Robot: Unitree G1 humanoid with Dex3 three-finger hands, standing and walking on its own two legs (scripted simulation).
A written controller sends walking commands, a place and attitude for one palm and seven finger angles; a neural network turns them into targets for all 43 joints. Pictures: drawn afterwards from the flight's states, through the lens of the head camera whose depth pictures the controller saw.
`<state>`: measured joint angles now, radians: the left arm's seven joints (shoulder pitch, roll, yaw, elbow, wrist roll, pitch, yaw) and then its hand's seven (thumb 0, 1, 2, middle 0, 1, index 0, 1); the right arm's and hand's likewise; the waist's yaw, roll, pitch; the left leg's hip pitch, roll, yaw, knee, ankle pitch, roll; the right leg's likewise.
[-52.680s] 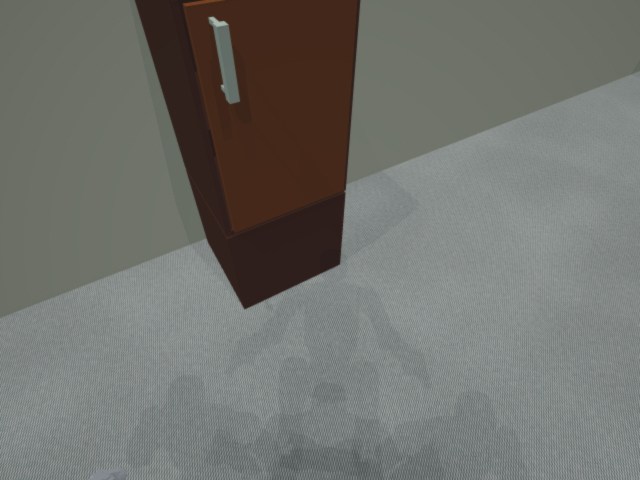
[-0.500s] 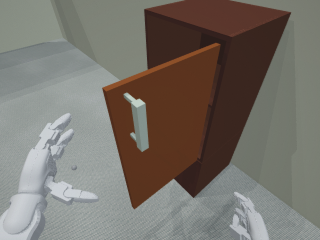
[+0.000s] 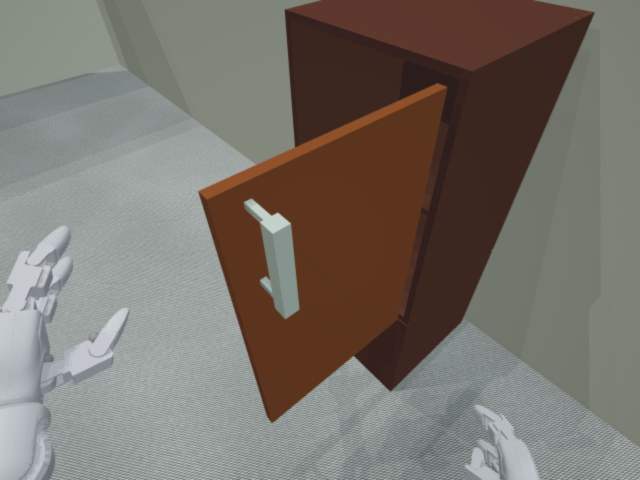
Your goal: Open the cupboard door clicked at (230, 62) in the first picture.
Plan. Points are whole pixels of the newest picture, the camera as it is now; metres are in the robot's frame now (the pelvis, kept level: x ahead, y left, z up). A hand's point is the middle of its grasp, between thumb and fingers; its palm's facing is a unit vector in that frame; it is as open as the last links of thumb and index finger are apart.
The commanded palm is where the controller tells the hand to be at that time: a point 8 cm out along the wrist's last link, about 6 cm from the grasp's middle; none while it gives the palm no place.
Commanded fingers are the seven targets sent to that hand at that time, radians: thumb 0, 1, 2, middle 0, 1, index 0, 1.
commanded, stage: draw the hand back to the body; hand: left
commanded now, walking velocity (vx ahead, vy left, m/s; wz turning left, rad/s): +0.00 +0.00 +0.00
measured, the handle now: (271, 260) +0.32 +0.10 +0.14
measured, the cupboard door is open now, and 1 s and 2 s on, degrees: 89 89 89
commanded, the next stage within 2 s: step back with the hand held close in 0.48 s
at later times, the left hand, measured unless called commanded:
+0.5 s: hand (90, 333) +0.20 +0.26 +0.15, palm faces +0.48 -0.80 -0.37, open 7.5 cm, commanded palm +0.15 +0.29 +0.16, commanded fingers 0.00 0.90 0.90 -0.20 -0.30 -0.20 -0.30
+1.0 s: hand (64, 376) +0.16 +0.26 +0.14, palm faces +0.35 -0.79 -0.50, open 7.4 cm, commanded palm +0.10 +0.30 +0.17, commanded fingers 0.00 0.90 0.90 -0.20 -0.30 -0.20 -0.30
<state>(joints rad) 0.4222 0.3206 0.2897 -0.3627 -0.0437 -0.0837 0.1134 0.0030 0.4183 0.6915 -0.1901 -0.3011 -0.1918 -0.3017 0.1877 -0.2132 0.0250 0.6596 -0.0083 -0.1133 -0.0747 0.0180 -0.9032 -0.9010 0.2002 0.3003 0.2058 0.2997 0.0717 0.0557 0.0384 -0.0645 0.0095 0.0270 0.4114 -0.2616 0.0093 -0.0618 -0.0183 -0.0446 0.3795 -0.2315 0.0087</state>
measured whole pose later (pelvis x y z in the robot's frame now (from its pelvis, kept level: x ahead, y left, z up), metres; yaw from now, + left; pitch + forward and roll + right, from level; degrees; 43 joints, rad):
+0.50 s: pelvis +0.00 -0.01 +0.00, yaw +0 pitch -5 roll -1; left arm 0.40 0.33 0.33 -0.33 -0.05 -0.07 0.11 0.02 0.88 0.89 -0.21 -0.30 -0.21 -0.30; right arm 0.18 -0.22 0.02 0.66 -0.01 -0.09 -0.07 0.02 -0.90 -0.90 0.20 0.30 0.21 0.30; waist 0.08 0.06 0.03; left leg -0.05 0.03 0.02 0.39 -0.25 -0.01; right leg -0.05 0.00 -0.05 0.36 -0.23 -0.01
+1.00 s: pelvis -0.05 +0.01 -0.01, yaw -1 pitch +0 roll -1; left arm 0.55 0.41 0.39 -0.48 -0.04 -0.14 0.12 0.02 0.89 0.89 -0.21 -0.30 -0.21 -0.30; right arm 0.17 -0.24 -0.02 0.56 0.02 -0.01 -0.09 0.02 -0.91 -0.90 0.20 0.30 0.20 0.30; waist 0.02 0.02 0.05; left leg -0.27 0.01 0.05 0.49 -0.22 0.02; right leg -0.27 -0.02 -0.02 0.45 -0.17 0.02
